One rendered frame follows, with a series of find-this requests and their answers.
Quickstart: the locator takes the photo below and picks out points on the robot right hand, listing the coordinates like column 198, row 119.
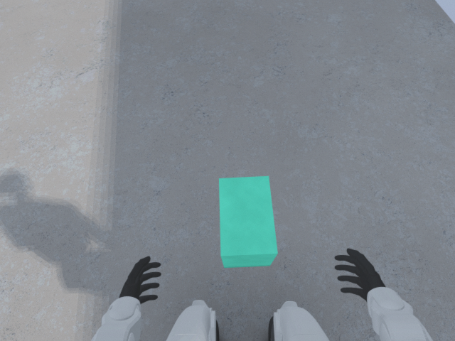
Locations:
column 369, row 278

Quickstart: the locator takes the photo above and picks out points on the robot left hand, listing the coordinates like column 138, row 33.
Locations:
column 133, row 287

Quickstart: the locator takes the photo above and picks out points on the left robot shin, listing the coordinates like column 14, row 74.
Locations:
column 199, row 302

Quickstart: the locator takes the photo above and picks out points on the right robot shin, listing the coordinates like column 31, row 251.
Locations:
column 289, row 303

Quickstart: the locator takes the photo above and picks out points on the carton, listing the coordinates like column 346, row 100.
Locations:
column 247, row 232

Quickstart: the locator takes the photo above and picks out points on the robot right forearm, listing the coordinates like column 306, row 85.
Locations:
column 393, row 318

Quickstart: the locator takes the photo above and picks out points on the robot left forearm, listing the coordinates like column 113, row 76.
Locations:
column 122, row 321

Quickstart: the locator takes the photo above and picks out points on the robot shin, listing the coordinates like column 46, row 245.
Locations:
column 289, row 303
column 199, row 302

